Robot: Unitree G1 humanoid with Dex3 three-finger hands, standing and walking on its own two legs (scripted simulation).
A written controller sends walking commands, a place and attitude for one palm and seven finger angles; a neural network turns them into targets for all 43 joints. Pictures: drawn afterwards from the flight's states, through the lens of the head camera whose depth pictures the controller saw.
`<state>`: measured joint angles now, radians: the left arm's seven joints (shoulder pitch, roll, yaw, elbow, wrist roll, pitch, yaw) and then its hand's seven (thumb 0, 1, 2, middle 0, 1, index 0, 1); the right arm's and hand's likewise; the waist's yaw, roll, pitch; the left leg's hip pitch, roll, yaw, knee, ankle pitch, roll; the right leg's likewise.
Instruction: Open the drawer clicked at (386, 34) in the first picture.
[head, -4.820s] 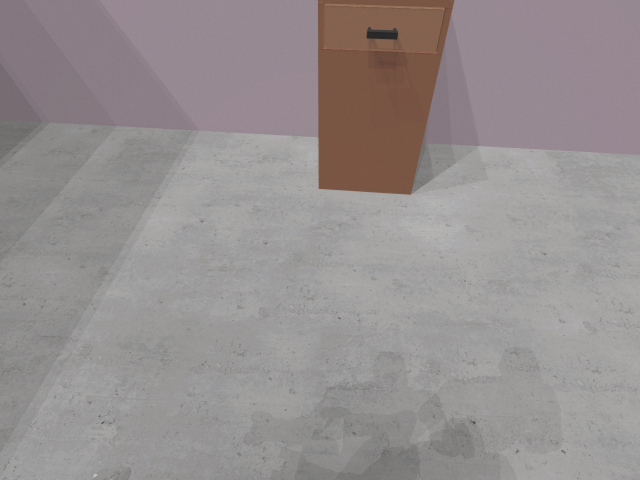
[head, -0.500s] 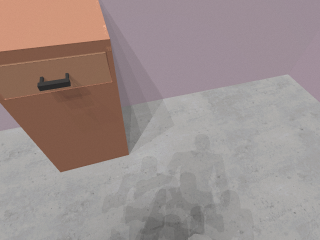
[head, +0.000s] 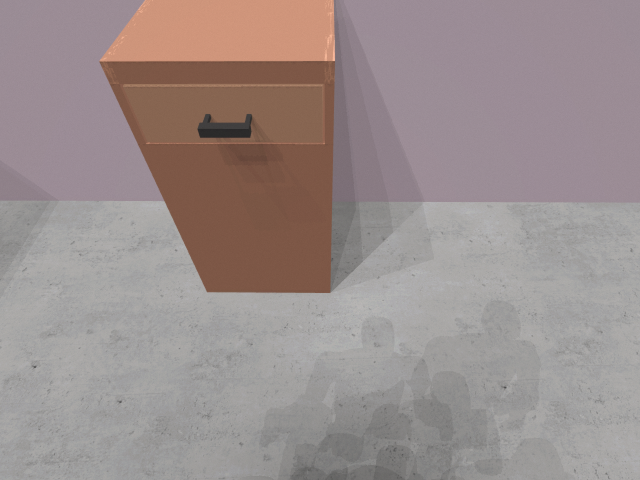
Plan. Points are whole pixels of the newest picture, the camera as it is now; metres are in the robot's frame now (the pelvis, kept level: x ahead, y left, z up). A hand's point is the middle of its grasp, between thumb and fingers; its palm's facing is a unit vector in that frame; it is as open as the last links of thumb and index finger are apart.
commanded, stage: take the last steps up to it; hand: left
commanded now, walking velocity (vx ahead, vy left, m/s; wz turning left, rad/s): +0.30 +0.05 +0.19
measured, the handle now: (226, 124) +0.76 +0.27 -0.02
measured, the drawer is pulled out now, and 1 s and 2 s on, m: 0.00 0.00 0.00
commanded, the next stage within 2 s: come to a stop and stand still in 1.00 s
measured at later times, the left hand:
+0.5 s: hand out of the picture +0.11 +0.20 -0.16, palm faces +0.04 -0.98 -0.21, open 7.4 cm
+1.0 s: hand out of the picture +0.10 +0.18 -0.18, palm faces +0.21 -0.97 -0.13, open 7.3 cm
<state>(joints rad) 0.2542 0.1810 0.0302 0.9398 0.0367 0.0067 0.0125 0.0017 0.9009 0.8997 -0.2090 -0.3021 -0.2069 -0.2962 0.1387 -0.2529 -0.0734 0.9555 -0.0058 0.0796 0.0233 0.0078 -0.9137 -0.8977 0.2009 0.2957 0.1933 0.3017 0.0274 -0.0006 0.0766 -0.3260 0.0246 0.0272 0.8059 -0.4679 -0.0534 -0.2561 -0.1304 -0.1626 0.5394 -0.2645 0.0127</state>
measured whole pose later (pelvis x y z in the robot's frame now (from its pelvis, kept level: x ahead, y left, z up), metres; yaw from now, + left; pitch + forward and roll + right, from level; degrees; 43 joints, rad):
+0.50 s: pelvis +0.05 +0.01 +0.00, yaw +2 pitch -2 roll +1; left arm 0.20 0.18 0.05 1.04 0.03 0.01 -0.02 0.00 0.91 0.90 -0.20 -0.30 -0.20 -0.30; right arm 0.41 -0.17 -0.04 1.11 -0.02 -0.02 -0.01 0.00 -0.92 -0.90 0.21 0.30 0.20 0.30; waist -0.03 0.01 0.03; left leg -0.03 -0.01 0.05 0.38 -0.32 0.01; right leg -0.37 -0.08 -0.09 0.67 -0.32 0.04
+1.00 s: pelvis +0.19 +0.03 -0.01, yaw +6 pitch -1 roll -2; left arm 0.42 0.12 0.04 1.15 0.03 -0.04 0.00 0.00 0.91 0.90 -0.21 -0.30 -0.20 -0.30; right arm 0.17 -0.18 -0.05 1.01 -0.02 -0.03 0.03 0.01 -0.92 -0.90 0.20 0.30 0.19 0.30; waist 0.05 0.00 0.04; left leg -0.35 0.08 0.11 0.55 -0.19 0.01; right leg -0.05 -0.05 -0.17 0.47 -0.39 0.02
